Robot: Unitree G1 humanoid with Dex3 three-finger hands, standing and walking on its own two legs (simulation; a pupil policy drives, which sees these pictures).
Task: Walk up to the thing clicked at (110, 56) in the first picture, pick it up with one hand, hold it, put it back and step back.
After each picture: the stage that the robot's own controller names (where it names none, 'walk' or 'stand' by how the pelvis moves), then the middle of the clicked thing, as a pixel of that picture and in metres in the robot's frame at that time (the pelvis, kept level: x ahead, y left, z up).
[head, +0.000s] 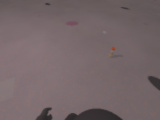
stand; (111, 52) +1.37 -0.42 -0.66
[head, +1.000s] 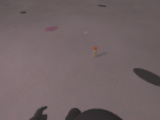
walk; (95, 52) +1.30 +0.02 -0.63
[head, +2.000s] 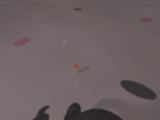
walk; (76, 69) +0.84 +0.27 -0.64
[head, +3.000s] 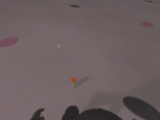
walk; (73, 83) +0.53 +0.20 -0.63
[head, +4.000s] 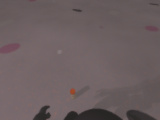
stand; (73, 94) +0.40 +0.20 -0.65
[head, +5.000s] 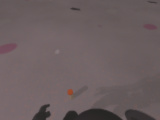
stand; (70, 94) +0.38 +0.22 -0.64
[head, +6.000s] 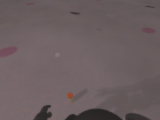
stand; (70, 98) +0.36 +0.22 -0.66
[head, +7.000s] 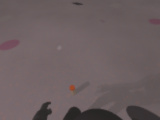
stand; (72, 90) +0.40 +0.21 -0.64
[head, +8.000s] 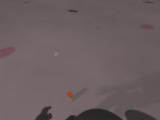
stand; (70, 97) +0.36 +0.23 -0.66
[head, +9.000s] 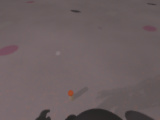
stand; (71, 95) +0.38 +0.22 -0.66
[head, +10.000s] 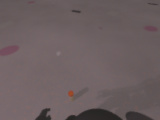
stand; (71, 96) +0.38 +0.22 -0.66
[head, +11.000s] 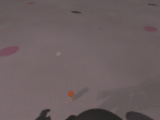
go down; (71, 96) +0.38 +0.22 -0.66
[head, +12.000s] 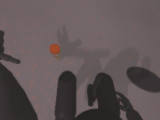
go down; (56, 53) +0.46 +0.25 -0.27
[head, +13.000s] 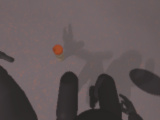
approach; (59, 54) +0.46 +0.24 -0.26
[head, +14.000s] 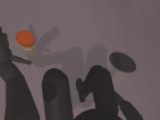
close in; (29, 47) +0.45 +0.29 -0.17
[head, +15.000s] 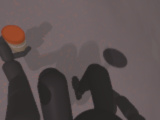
close; (18, 44) +0.45 +0.31 -0.16
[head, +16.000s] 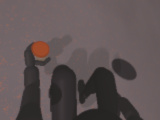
lift; (41, 54) +0.37 +0.27 -0.15
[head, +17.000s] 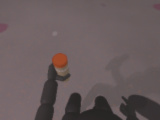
lift; (62, 70) +0.33 +0.19 +0.05
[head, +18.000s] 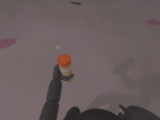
hold; (66, 71) +0.33 +0.17 +0.05
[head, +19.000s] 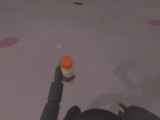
hold; (68, 72) +0.32 +0.16 +0.04
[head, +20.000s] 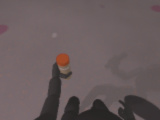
crouch; (65, 69) +0.36 +0.18 +0.00
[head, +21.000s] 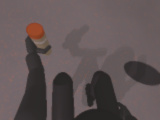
lower; (42, 43) +0.49 +0.26 -0.06
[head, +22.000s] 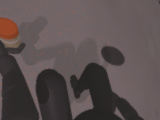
lower; (11, 40) +0.46 +0.31 -0.17
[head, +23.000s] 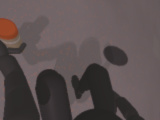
lower; (12, 40) +0.46 +0.32 -0.17
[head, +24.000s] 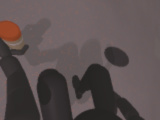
lower; (16, 42) +0.45 +0.31 -0.17
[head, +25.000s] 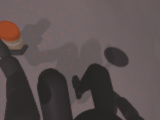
lower; (15, 42) +0.45 +0.32 -0.17
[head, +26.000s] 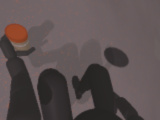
open; (21, 44) +0.45 +0.29 -0.17
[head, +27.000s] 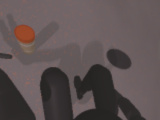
stand; (27, 43) +0.45 +0.29 -0.17
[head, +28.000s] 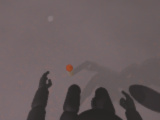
walk; (70, 71) +0.45 +0.20 -0.45
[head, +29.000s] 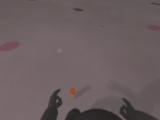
stand; (73, 94) +0.40 +0.18 -0.60
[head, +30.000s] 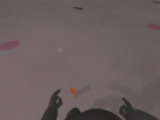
stand; (73, 93) +0.40 +0.18 -0.60
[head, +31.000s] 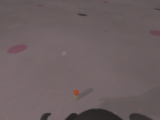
stand; (76, 95) +0.42 +0.16 -0.65
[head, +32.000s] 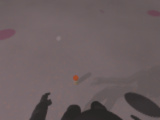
walk; (75, 80) +0.48 +0.14 -0.64
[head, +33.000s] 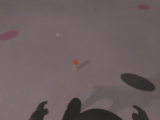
walk; (76, 66) +0.75 +0.23 -0.62
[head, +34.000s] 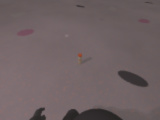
stand; (79, 59) +1.06 +0.20 -0.64
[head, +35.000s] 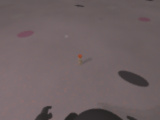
stand; (80, 60) +1.04 +0.21 -0.66
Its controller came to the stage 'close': yes
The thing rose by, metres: 0.68
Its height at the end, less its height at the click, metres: +0.00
